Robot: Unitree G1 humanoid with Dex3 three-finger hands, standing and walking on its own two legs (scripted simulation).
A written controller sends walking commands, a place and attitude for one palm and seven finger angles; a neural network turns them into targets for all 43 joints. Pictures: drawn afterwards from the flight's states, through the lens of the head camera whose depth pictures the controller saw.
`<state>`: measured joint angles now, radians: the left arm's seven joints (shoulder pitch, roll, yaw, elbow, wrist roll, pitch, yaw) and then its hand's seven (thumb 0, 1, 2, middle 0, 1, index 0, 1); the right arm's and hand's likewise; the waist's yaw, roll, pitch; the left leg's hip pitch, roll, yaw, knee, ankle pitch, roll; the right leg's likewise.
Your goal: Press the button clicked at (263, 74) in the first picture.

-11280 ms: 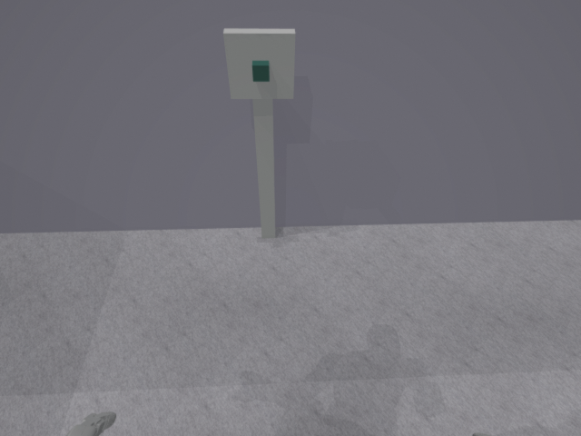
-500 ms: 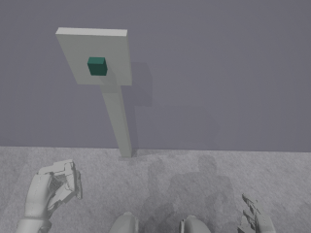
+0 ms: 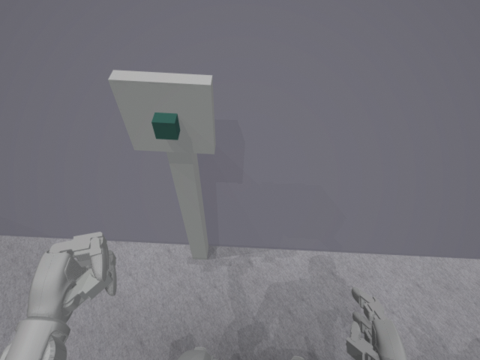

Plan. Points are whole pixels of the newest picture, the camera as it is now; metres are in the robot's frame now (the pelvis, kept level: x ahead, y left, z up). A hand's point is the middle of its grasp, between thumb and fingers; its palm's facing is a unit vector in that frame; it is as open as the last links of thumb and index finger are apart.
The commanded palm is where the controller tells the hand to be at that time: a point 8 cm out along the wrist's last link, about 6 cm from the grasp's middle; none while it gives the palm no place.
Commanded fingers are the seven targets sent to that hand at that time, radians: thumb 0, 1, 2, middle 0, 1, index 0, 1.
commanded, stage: raise the hand and make a fist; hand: left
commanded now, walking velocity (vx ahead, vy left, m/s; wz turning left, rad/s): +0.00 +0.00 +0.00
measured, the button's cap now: (166, 125) +0.52 +0.19 +0.07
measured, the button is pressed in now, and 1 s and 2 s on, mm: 0 0 0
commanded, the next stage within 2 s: aim a knuckle at the button in 0.46 s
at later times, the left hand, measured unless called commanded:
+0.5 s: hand (123, 275) +0.22 +0.19 +0.06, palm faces +0.04 -1.00 -0.06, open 3.1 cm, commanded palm +0.20 +0.24 +0.07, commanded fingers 0.00 0.90 0.90 -1.30 -1.50 -1.30 -1.50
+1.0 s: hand (138, 230) +0.29 +0.19 +0.06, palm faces +0.04 -1.00 -0.03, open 3.1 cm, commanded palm +0.27 +0.24 +0.06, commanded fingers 0.00 0.90 0.90 -1.30 -1.50 -1.30 -1.50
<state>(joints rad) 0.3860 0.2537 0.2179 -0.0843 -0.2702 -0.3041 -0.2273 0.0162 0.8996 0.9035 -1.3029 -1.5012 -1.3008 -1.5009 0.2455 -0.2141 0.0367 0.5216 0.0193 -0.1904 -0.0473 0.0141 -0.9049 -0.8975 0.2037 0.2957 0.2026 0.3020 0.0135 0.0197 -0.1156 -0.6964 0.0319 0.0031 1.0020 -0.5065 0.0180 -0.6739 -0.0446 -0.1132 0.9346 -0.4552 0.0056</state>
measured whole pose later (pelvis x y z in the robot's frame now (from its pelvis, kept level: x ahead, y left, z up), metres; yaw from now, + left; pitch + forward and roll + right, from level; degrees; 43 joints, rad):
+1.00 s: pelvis +0.00 -0.02 +0.00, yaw -1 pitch +12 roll -1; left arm 0.04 0.27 0.27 0.27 -0.28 -0.32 -0.27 0.01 0.90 0.90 -1.30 -1.50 -1.30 -1.50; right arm 0.26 -0.25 0.02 0.59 0.02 -0.18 -0.05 0.01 -0.91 -0.90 0.20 0.30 0.20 0.30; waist -0.02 0.02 -0.10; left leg -0.68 0.04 0.02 0.94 -0.47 -0.01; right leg -0.69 -0.03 -0.10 0.92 -0.44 -0.02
